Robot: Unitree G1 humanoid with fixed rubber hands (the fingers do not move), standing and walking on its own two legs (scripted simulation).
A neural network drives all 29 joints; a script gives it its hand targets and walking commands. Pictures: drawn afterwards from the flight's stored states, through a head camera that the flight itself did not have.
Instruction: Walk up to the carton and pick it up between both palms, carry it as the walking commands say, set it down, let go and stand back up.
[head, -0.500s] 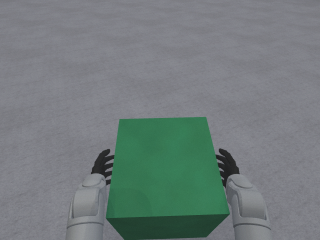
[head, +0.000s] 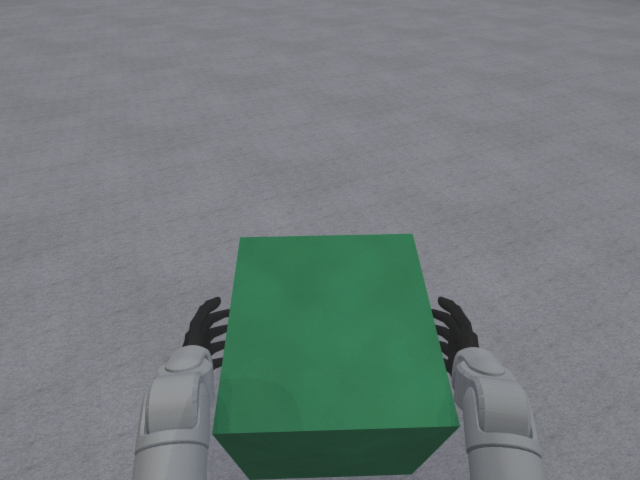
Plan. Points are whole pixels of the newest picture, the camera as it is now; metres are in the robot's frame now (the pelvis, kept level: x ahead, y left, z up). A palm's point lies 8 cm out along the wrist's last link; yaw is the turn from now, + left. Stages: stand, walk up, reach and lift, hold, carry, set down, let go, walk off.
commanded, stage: hold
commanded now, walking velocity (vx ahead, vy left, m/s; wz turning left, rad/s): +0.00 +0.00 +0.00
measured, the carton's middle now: (328, 360) +0.30 +0.00 -0.02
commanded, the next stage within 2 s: carry in 0.86 s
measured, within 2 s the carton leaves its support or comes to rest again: neither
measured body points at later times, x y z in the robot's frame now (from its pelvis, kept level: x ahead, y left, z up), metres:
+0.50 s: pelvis +0.00 +0.00 +0.00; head -0.02 +0.00 +0.45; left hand +0.28 +0.17 +0.03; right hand +0.28 -0.17 +0.03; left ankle +0.03 +0.11 -0.75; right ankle -0.01 -0.12 -0.75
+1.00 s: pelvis +0.01 -0.01 -0.01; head -0.02 +0.00 +0.44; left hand +0.29 +0.17 +0.04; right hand +0.30 -0.17 +0.04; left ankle +0.02 +0.11 -0.74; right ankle -0.01 -0.13 -0.75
